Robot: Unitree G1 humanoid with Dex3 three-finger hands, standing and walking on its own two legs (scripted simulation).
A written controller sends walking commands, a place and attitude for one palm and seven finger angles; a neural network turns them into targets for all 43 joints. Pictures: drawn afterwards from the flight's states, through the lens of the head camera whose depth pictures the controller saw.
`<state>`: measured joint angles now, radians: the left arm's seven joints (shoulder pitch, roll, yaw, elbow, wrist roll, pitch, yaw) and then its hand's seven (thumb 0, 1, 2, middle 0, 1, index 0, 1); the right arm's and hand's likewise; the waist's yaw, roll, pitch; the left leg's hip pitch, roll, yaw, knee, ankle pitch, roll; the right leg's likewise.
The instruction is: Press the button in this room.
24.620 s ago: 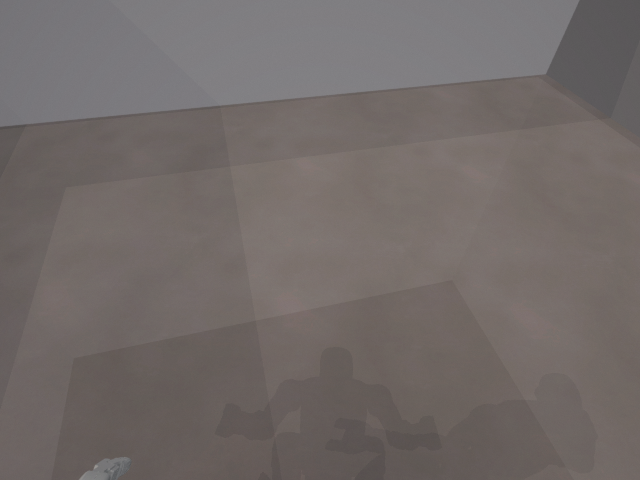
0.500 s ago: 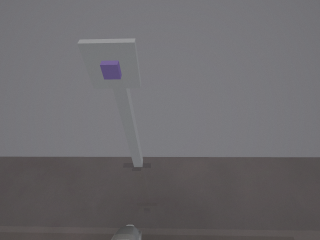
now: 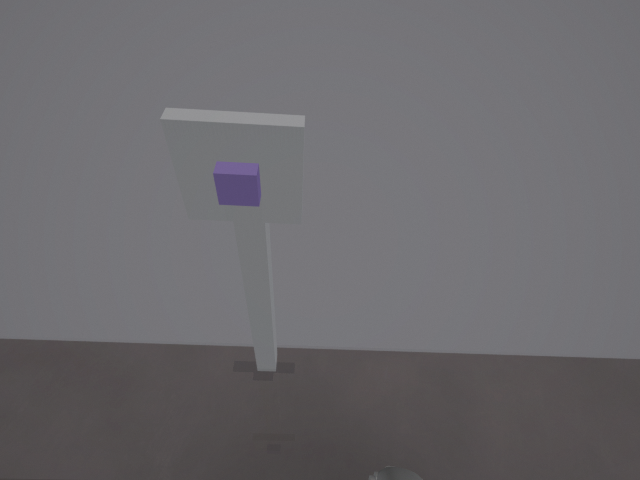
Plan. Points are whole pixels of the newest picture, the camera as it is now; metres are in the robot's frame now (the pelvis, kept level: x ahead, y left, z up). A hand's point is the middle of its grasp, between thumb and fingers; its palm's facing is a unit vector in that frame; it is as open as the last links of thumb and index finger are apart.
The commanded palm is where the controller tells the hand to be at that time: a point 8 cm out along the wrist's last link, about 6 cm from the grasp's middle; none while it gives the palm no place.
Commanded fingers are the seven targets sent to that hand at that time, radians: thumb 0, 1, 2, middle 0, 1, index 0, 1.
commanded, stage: come to a stop and stand still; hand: left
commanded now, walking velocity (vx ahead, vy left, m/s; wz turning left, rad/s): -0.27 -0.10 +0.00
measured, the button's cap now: (238, 183) +0.52 +0.17 +0.07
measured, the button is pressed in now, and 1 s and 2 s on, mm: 0 0 0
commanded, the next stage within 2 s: look again from close up in 0.90 s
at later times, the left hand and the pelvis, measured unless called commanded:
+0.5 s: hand out of the picture +0.07 +0.16 -0.17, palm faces +0.04 -0.96 -0.26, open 7.3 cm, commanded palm none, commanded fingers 0.00 0.90 0.90 -0.20 -0.30 -0.20 -0.30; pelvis +0.00 -0.03 -0.01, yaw +1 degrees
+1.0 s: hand out of the picture +0.00 +0.16 -0.18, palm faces +0.00 -0.98 -0.20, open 7.4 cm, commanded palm none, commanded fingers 0.00 0.90 0.90 -0.20 -0.30 -0.20 -0.30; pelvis -0.01 -0.02 -0.01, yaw -1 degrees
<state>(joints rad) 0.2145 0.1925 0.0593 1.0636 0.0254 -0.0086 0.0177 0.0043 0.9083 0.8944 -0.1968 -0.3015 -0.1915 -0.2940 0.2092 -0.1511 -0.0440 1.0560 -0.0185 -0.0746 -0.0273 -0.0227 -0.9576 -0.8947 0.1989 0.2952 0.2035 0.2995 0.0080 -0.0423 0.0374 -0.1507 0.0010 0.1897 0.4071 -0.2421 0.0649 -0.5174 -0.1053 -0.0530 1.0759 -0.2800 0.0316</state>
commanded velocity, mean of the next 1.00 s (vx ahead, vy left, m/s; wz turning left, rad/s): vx -0.02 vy -0.01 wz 0.00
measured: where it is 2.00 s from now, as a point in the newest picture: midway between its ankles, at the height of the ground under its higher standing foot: outside the picture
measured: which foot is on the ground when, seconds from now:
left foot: down 0.00-0.24, up 0.26-0.60, down 0.62-1.00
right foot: up 0.00-0.18, down 0.20-0.64, up 0.66-0.96, down 0.98-1.00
